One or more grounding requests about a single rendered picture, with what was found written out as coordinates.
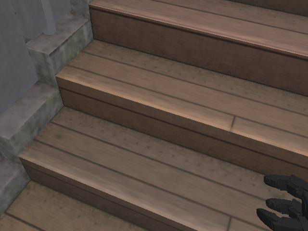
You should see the robot right hand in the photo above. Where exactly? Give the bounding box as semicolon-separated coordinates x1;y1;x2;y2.
256;174;308;231

